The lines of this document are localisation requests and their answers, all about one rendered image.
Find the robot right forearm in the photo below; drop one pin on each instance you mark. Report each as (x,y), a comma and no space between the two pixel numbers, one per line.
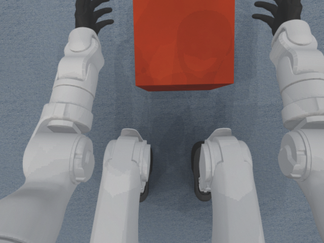
(300,75)

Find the robot left shin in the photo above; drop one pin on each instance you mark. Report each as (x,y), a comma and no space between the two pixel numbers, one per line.
(111,145)

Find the robot left thigh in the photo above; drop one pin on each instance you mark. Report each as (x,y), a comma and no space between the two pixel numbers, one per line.
(117,209)

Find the robot right hand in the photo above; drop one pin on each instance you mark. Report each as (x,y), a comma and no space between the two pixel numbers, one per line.
(285,11)

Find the robot left forearm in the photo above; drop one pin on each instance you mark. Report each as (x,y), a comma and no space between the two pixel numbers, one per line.
(70,106)

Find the carton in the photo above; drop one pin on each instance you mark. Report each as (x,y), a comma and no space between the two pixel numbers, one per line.
(183,45)

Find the robot left upper arm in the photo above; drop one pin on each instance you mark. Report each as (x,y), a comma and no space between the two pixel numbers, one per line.
(55,163)

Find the robot left hand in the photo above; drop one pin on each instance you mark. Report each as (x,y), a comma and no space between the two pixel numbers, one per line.
(85,16)

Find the robot right upper arm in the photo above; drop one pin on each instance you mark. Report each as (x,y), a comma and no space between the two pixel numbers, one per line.
(301,157)

